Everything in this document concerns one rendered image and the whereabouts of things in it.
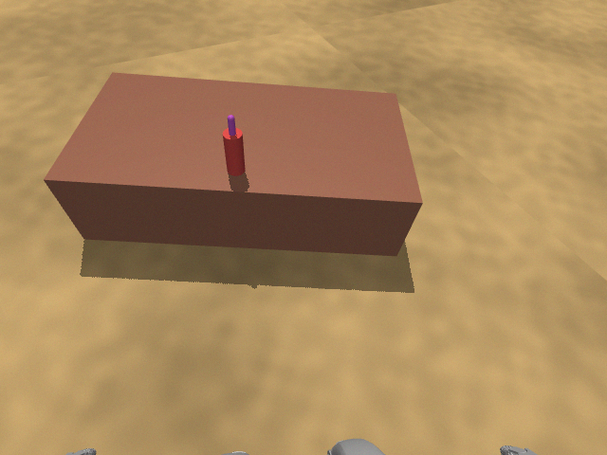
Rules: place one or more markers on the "bottle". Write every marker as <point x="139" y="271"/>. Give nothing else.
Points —
<point x="234" y="148"/>

